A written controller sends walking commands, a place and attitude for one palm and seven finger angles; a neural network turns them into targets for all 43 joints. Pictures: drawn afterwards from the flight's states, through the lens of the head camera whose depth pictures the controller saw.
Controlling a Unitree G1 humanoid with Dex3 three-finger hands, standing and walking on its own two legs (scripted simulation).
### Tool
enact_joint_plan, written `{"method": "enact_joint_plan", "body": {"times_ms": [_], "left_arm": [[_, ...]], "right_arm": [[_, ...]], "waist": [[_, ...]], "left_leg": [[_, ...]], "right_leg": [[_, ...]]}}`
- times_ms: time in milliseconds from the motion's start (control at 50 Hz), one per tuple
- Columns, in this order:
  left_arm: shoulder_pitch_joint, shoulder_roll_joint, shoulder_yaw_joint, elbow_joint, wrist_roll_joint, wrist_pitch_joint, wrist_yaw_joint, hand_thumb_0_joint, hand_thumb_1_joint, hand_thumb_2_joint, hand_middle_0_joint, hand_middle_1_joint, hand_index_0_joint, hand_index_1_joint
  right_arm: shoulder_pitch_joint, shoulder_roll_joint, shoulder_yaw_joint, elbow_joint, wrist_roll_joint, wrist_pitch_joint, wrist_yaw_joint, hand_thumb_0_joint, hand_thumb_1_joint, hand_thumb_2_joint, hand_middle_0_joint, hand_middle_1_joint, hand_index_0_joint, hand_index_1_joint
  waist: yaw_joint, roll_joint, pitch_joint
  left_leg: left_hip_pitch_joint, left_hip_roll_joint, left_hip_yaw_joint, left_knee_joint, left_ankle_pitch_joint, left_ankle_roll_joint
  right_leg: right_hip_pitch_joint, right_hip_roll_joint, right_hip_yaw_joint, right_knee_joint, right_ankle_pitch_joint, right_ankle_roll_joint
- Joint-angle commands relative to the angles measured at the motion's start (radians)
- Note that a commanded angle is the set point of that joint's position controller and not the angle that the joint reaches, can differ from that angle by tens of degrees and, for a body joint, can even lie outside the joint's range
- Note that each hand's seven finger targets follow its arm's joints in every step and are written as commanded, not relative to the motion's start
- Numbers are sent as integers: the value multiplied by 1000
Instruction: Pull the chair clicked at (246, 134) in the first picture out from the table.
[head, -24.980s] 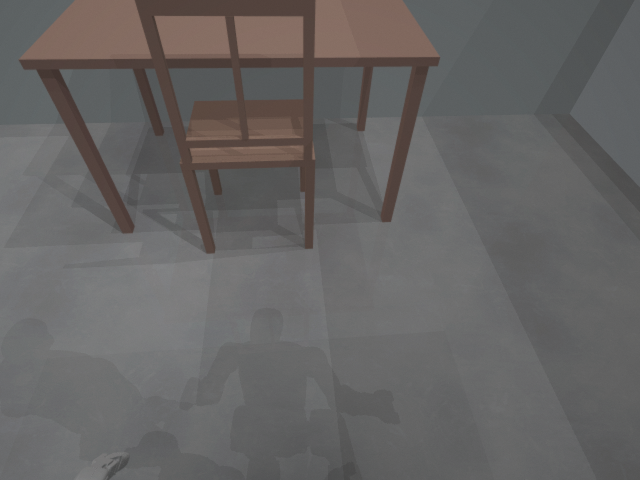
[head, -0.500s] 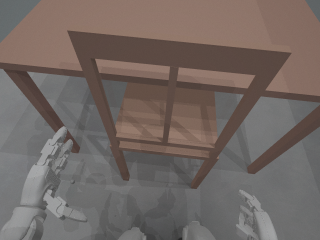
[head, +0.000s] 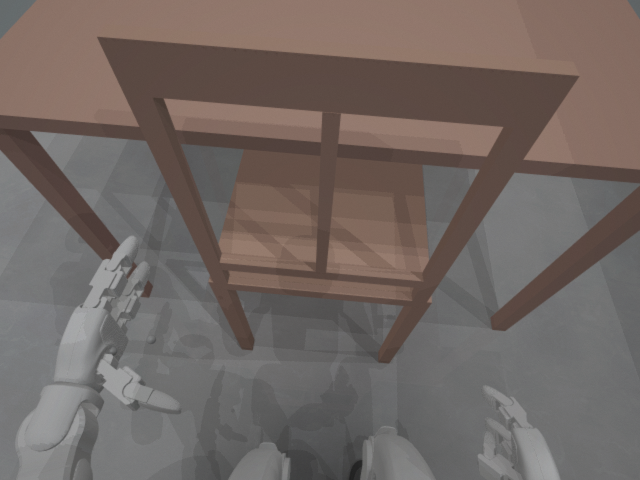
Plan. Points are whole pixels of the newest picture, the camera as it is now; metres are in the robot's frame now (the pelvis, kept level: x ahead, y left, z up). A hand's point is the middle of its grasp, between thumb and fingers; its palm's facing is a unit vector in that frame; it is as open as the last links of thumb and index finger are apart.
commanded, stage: aim the fingers beside a spindle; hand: left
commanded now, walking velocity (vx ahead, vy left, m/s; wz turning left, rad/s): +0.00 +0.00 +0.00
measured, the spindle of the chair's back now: (325, 208) +0.46 +0.01 +0.03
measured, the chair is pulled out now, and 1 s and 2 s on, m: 0.00 0.00 0.00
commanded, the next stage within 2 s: none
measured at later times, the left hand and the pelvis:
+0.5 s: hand (160, 315) +0.30 +0.20 +0.02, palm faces -0.07 -1.00 -0.05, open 16.9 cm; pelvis +0.00 +0.00 -0.01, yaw +0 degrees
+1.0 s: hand (182, 304) +0.33 +0.19 -0.02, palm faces -0.10 -0.99 -0.03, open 16.9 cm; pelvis -0.01 +0.01 -0.03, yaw -1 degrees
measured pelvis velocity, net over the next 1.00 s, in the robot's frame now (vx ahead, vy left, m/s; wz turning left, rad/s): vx -0.01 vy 0.01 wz -0.01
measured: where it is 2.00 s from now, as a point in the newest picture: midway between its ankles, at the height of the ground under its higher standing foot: outside the picture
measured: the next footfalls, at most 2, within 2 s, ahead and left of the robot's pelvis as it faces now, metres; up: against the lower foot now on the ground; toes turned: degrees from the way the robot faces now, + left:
none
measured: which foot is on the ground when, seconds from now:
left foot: down 0.00-1.00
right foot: down 0.00-1.00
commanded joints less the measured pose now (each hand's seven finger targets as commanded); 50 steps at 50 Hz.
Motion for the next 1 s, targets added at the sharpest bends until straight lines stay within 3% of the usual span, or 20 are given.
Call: {"method": "enact_joint_plan", "body": {"times_ms": [0, 40, 80, 200, 320, 360, 380, 400, 480, 540, 640, 720, 760, 820, 880, 940, 980], "left_arm": [[-186, 184, 87, -219, -32, -92, -5, 0, -500, 300, -60, -80, -60, -80], [-180, 174, 84, -214, -39, -106, -6, 0, -500, 300, -60, -80, -60, -80], [-178, 193, 112, -163, -44, -112, -8, 0, -500, 300, -60, -80, -60, -80], [-196, 177, 97, -47, -37, -69, -36, 0, -500, 300, -60, -80, -60, -80], [-272, 209, 115, -141, -41, -109, -31, 0, -500, 300, -60, -80, -60, -80], [-247, 177, 93, -126, -39, -120, -21, 0, -500, 300, -60, -80, -60, -80], [-262, 201, 113, -105, -33, -123, -12, 0, -500, 300, -60, -80, -60, -80], [-290, 189, 95, -101, -25, -125, -9, 0, -500, 300, -60, -80, -60, -80], [-329, 158, 67, -3, -10, -96, -8, 0, -500, 300, -60, -80, -60, -80], [-374, 147, 46, -21, -4, -88, -14, 0, -500, 300, -60, -80, -60, -80], [-423, 212, 101, -69, 1, -113, 7, 0, -500, 300, -60, -80, -60, -80], [-417, 191, 96, -39, 1, -122, 23, 0, -500, 300, -60, -80, -60, -80], [-397, 165, 78, 22, 4, -108, 18, 0, -500, 300, -60, -80, -60, -80], [-462, 124, 25, 71, 15, -85, 5, 0, -500, 300, -60, -80, -60, -80], [-523, 143, 28, 78, 21, -83, 5, 0, -500, 300, -60, -80, -60, -80], [-535, 200, 69, -14, 24, -113, 18, 0, -500, 300, -60, -80, -60, -80], [-516, 236, 106, -52, 22, -130, 35, 0, -500, 300, -60, -80, -60, -80]], "right_arm": [[-3, -145, -62, -129, 4, -56, -17, 0, -900, -900, 200, 300, 200, 300], [3, -141, -62, -122, 2, -61, -14, 0, -900, -900, 200, 300, 200, 300], [4, -146, -62, -115, 2, -57, -14, 0, -900, -900, 200, 300, 200, 300], [3, -155, -63, -115, 9, -45, -10, 0, -900, -900, 200, 300, 200, 300], [14, -149, -67, -116, 0, -52, -6, 0, -900, -900, 200, 300, 200, 300], [15, -145, -66, -116, -1, -51, -1, 0, -900, -900, 200, 300, 200, 300], [20, -151, -67, -106, -2, -47, -1, 0, -900, -900, 200, 300, 200, 300], [17, -151, -67, -104, -3, -47, -1, 0, -900, -900, 200, 300, 200, 300], [17, -160, -66, -99, 0, -34, -1, 0, -900, -900, 200, 300, 200, 300], [19, -159, -69, -108, 0, -31, 0, 0, -900, -900, 200, 300, 200, 300], [29, -153, -69, -109, -10, -22, 1, 0, -900, -900, 200, 300, 200, 300], [30, -152, -68, -105, -13, -13, 7, 0, -900, -900, 200, 300, 200, 300], [29, -155, -68, -101, -9, -5, 9, 0, -900, -900, 200, 300, 200, 300], [28, -161, -65, -97, -3, 3, 9, 0, -900, -900, 200, 300, 200, 300], [35, -165, -69, -96, -3, 10, 6, 0, -900, -900, 200, 300, 200, 300], [40, -160, -70, -107, -9, 10, 9, 0, -900, -900, 200, 300, 200, 300], [43, -157, -68, -111, -15, 13, 12, 0, -900, -900, 200, 300, 200, 300]], "waist": [[-3, 50, -310], [-1, 54, -333], [1, 10, -323], [-6, 1, -287], [5, 60, -385], [0, 53, -365], [-1, 36, -351], [-9, 49, -345], [-19, 24, -292], [-14, 52, -339], [-1, 59, -420], [-3, 54, -414], [-10, 21, -374], [-32, 24, -338], [-35, 12, -349], [-6, 86, -442], [8, 76, -479]], "left_leg": [[71, 12, -32, -159, 381, -22], [81, 11, -31, -152, 396, -23], [38, 9, -28, -147, 367, -19], [-3, 9, -18, -140, 330, -12], [52, 12, -26, -127, 424, -21], [57, 14, -29, -126, 441, -24], [39, 17, -33, -124, 425, -27], [42, 17, -36, -119, 430, -26], [-3, 14, -36, -119, 340, -26], [21, 13, -37, -114, 369, -29], [42, 15, -40, -93, 441, -33], [43, 18, -50, -89, 466, -44], [10, 18, -46, -90, 418, -39], [-24, 17, -47, -87, 345, -31], [-38, 15, -48, -78, 318, -28], [30, 14, -54, -79, 398, -41], [44, 14, -52, -76, 449, -43]], "right_leg": [[296, 8, 67, -110, 193, -6], [303, 8, 68, -107, 206, -4], [321, 8, 76, -108, 196, -3], [281, 6, 80, -106, 168, -3], [306, 6, 80, -75, 251, -7], [283, 8, 71, -70, 254, -6], [268, 8, 67, -64, 234, -5], [244, 9, 63, -55, 231, -6], [188, 7, 61, -57, 150, -5], [187, 4, 61, -47, 165, -7], [223, 6, 68, -23, 230, -9], [193, 8, 58, -9, 224, -8], [176, 9, 57, -15, 196, -6], [121, 9, 56, -17, 137, -6], [117, 9, 62, -13, 121, -7], [149, 9, 64, 1, 161, -12], [198, 11, 68, 5, 208, -13]]}}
